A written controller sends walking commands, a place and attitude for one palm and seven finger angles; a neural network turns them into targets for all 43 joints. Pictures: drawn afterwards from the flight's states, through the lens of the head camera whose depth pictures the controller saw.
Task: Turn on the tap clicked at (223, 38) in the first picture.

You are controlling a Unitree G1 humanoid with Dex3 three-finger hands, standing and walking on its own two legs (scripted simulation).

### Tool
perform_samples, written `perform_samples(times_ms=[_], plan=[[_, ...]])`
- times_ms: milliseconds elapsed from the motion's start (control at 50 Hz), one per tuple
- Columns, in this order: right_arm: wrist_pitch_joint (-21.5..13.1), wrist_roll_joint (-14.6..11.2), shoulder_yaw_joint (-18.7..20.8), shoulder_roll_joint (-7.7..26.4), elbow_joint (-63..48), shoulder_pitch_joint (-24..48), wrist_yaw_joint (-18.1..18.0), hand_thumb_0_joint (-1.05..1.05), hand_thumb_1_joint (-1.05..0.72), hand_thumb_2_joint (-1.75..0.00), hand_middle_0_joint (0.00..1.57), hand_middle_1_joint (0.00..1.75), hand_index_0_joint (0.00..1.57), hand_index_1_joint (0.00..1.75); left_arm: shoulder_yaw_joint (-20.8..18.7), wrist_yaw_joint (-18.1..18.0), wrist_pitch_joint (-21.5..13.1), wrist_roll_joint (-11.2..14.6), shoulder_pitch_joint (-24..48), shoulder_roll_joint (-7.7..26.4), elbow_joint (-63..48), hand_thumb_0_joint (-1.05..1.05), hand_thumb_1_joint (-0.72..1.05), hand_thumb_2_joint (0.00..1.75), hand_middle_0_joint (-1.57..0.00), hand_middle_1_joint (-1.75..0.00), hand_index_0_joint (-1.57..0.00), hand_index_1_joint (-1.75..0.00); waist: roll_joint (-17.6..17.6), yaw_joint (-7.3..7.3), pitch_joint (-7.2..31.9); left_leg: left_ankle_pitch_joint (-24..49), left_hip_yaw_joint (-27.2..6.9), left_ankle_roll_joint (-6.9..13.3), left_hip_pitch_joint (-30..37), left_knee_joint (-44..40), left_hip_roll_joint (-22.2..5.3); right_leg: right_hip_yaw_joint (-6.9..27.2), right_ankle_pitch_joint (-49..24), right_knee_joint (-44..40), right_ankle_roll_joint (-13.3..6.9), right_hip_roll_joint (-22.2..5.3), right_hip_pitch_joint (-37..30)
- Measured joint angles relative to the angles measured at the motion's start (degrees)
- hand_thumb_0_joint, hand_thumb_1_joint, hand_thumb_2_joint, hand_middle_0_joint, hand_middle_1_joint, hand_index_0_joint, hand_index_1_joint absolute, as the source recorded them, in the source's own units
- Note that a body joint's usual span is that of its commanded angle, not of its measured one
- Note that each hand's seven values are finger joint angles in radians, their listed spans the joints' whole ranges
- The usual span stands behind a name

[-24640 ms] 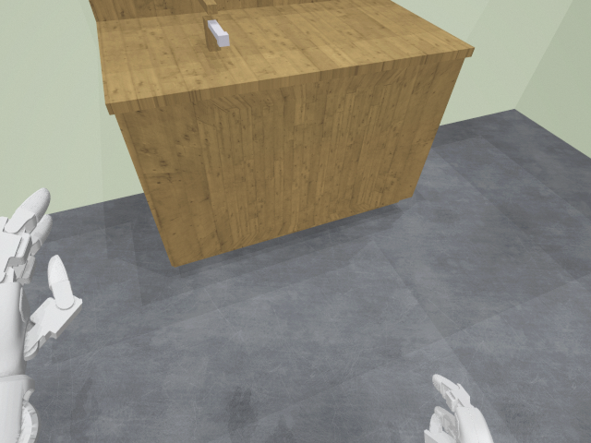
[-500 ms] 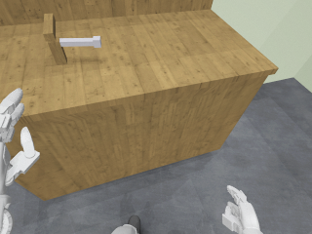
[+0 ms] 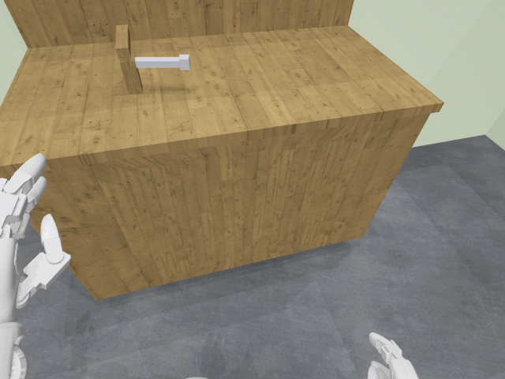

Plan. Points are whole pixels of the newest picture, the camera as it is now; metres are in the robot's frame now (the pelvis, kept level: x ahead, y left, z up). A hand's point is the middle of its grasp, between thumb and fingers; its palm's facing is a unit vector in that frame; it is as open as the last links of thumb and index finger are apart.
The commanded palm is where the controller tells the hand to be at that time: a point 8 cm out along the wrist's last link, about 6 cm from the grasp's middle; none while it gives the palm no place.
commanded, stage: stop stepping back and stand still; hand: left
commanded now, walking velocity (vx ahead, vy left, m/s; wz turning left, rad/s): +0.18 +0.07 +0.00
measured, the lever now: (184, 62) +0.81 +0.23 +0.11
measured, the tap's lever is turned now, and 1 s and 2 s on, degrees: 79 79 79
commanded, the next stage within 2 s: stand and check the lever's angle in 1.32 s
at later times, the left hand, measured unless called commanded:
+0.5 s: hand (86, 268) +0.20 +0.20 +0.16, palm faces +0.38 -0.84 -0.39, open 7.4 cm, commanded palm +0.15 +0.26 +0.18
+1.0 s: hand (76, 239) +0.23 +0.23 +0.17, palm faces +0.38 -0.84 -0.39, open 7.4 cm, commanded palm +0.18 +0.27 +0.18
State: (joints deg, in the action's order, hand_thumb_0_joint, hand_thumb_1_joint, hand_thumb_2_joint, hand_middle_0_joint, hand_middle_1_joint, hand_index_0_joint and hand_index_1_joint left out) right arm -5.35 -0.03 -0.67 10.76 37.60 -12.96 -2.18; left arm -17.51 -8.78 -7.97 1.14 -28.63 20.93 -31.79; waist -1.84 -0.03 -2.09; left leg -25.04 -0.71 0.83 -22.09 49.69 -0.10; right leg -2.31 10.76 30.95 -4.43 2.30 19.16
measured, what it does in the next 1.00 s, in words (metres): steps on the spot: left foot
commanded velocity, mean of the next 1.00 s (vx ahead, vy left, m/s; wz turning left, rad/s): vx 0.03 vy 0.03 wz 0.00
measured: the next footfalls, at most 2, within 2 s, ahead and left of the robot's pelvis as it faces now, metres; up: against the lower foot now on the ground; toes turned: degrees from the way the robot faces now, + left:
left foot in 0.60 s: +0.07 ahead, +0.12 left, +0.00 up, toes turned +2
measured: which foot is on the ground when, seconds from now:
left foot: down 0.00-0.36, up 0.38-0.58, down 0.60-1.00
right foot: down 0.00-1.00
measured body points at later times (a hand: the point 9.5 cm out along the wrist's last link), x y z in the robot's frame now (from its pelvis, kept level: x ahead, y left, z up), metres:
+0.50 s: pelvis -0.01 -0.02 +0.00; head +0.00 -0.04 +0.45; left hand +0.18 +0.25 +0.18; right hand +0.14 -0.26 -0.10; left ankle +0.00 +0.11 -0.69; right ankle +0.03 -0.11 -0.73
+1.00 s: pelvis +0.02 -0.01 +0.01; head +0.04 -0.01 +0.46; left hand +0.21 +0.27 +0.19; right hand +0.21 -0.23 -0.07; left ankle +0.03 +0.12 -0.73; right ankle +0.03 -0.11 -0.73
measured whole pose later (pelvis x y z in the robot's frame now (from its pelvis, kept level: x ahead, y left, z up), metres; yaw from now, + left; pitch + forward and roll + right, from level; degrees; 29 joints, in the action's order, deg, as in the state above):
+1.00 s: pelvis +0.02 -0.01 +0.01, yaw +0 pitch -1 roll +0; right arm -6.0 -0.2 -0.5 11.3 34.1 -8.6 -3.2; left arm -18.0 -9.2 -7.6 2.6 -27.3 20.4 -29.7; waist 0.2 -0.5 -4.1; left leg -13.2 1.5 -0.7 -12.4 26.7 -1.9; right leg -3.3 12.1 25.3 -1.8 1.1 12.3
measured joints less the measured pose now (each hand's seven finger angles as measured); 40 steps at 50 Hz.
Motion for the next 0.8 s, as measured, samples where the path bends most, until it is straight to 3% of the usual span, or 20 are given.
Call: perform_samples(times_ms=[60,140,160,200,240,260,320,360,400,460,540,600,680,800], plan=[[1.17,0.29,0.44,0.46,1.63,1.1,-0.28,0.02,-0.9,-0.9,0.21,0.3,0.2,0.3,-0.87,0.16,-0.29,0.14,2.21,-0.42,2.12,0.01,0.89,0.9,-0.21,-0.31,-0.21,-0.3,-1.05,-0.06,0.79,1.3,1.91,0.17,-2.2,6.3,-0.3,0.53,-0.19,-1.04,-0.25,-0.78,0.62],[0.81,0.15,0.45,1.42,-0.76,0.47,-1.29,0.02,-0.91,-0.9,0.2,0.3,0.2,0.3,-1.7,-0.62,0.2,0.65,2.63,-0.62,3.77,0.01,0.89,0.9,-0.21,-0.31,-0.21,-0.3,-0.95,1.03,2.41,-1.56,3.78,1.35,6.05,-11.4,-1.49,-0.1,3.22,0.71,0.35,-1.57,2.51],[0.23,0.32,0.61,2.12,-1.88,0.28,-1.54,0.02,-0.91,-0.9,0.2,0.3,0.2,0.3,-1.65,-0.85,0.24,0.81,2.6,-0.8,3.43,0.01,0.89,0.9,-0.21,-0.31,-0.21,-0.3,0.27,1.48,2.62,-3.01,2.2,1.95,7.91,-16.68,-1.83,-0.5,6.85,3.47,0.96,-0.97,4.04],[-0.83,0.41,1.06,1.64,-2.3,0.59,-1.93,0.02,-0.91,-0.9,0.2,0.3,0.2,0.3,-1.71,-1.32,0.43,0.27,3.51,-0.3,3.7,0.01,0.89,0.9,-0.21,-0.31,-0.21,-0.3,0.23,1.96,1.49,5.67,2.09,1.02,7.8,-17.45,-1.65,0.86,11.93,14.95,2.59,-0.64,7.52],[-1.55,0.21,0.99,0.38,-1.74,-0.13,-1.48,0.02,-0.91,-0.9,0.2,0.3,0.2,0.3,-2.06,-1.06,0.22,-0.12,3.7,0.71,4.32,0.01,0.89,0.9,-0.21,-0.31,-0.21,-0.3,-0.38,2.09,1.57,8.89,2.1,0.1,8.65,-18.26,-1.47,1.51,12.12,23.79,3.69,-0.81,9.27],[-1.7,-0.01,0.73,-0.11,-1.5,-0.83,-1.14,0.02,-0.91,-0.9,0.2,0.3,0.2,0.3,-2.14,-0.89,0.09,-0.03,3.42,0.97,4.61,0.01,0.89,0.9,-0.21,-0.31,-0.21,-0.3,-0.33,2.26,2.04,9.33,1.72,-0.38,9.04,-19.01,-1.62,1.01,11.97,23.84,4.05,-1.17,8.77],[-1.75,-0.27,-0.24,-0.77,-1.48,-2.81,-0.73,0.02,-0.91,-0.9,0.2,0.3,0.2,0.3,-2.23,-0.77,0.19,0.14,1.76,0.76,5.06,0.01,0.89,0.9,-0.21,-0.3,-0.21,-0.3,1.02,2.04,3.02,9.22,0.84,-1.78,9.54,-19.94,-2.79,-0.79,12.05,12.98,4.43,-2.08,3.21],[-1.62,-0.13,-0.63,-0.86,-1.92,-3.4,-0.7,0.02,-0.9,-0.9,0.2,0.3,0.2,0.3,-2.46,-0.72,0.18,0.01,0.93,1.03,4.92,0.01,0.89,0.9,-0.21,-0.3,-0.21,-0.3,1.82,1.56,2.88,6.62,0.56,-1.68,7.59,-15.97,-3.46,-0.96,9.51,3.11,3.64,-2.09,-1.52],[-0.98,-0.26,-0.28,-0.25,-0.64,-1.84,-0.53,0.02,-0.9,-0.9,0.2,0.3,0.2,0.3,-1.59,-0.18,0.15,-0.05,1.92,-0.22,5.33,0.01,0.89,0.9,-0.21,-0.3,-0.21,-0.3,3.38,0.9,0.9,2.39,-0.84,-0.62,3.46,-5.52,-3.62,-2.0,3.07,3.14,1.68,-1.08,-1.25],[-0.42,-0.32,0.51,0.73,1.6,0.02,-0.15,0.02,-0.91,-0.9,0.2,0.3,0.2,0.3,0.46,0.81,0.38,0.31,3.15,-2.56,5.7,0.01,0.89,0.9,-0.21,-0.3,-0.21,-0.3,3.78,0.18,-1.0,2.58,-0.42,-0.44,-0.8,4.65,-2.08,-2.53,2.89,1.91,0.73,-1.0,-2.56],[-0.3,-0.17,0.72,1.19,0.19,0.93,-0.37,0.02,-0.91,-0.9,0.2,0.3,0.2,0.3,-0.24,0.56,-0.44,0.78,0.82,-1.87,2.7,0.02,0.89,0.9,-0.21,-0.31,-0.21,-0.3,1.79,0.5,-1.59,5.85,2.4,-0.01,2.65,-7.2,-1.46,-1.55,2.38,-0.05,0.91,-1.78,-3.63],[-0.94,0.01,1.35,2.53,-2.03,1.05,-0.98,0.02,-0.91,-0.9,0.2,0.3,0.2,0.3,-1.11,-0.15,-1.58,1.21,0.26,-0.54,0.44,0.01,0.89,0.9,-0.21,-0.31,-0.21,-0.3,2.81,1.08,-1.39,9.94,0.98,0.28,7.0,-18.91,-2.08,-2.4,3.44,1.25,1.27,-1.07,-3.11],[-0.88,-0.73,1.81,2.56,-2.22,2.53,-1.28,0.02,-0.91,-0.9,0.2,0.3,0.2,0.3,-2.47,-0.5,-2.02,1.12,1.55,0.39,2.28,0.01,0.89,0.9,-0.21,-0.31,-0.21,-0.3,2.54,0.28,-1.53,11.41,1.32,-2.29,7.39,-19.25,-1.96,-1.89,3.32,0.15,1.74,-1.24,-3.93],[-1.29,-0.87,1.58,2.23,-2.94,3.68,-0.87,0.02,-0.91,-0.9,0.2,0.3,0.2,0.3,-1.35,-0.23,-0.19,1.28,1.1,-1.63,4.51,0.01,0.89,0.9,-0.21,-0.3,-0.21,-0.3,3.29,0.17,-1.51,11.04,1.4,-2.25,8.18,-20.15,-2.35,-1.79,2.49,-2.64,1.7,-0.74,-5.53]])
